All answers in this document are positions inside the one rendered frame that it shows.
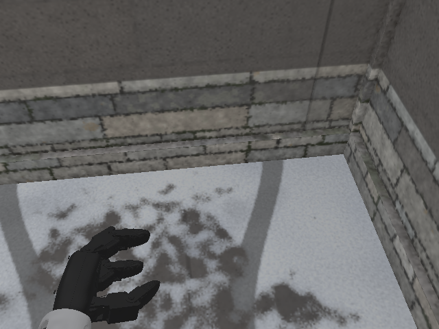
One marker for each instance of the left robot hand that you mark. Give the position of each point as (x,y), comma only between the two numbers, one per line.
(89,271)

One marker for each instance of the robot left forearm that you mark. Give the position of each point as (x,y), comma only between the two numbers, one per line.
(65,319)

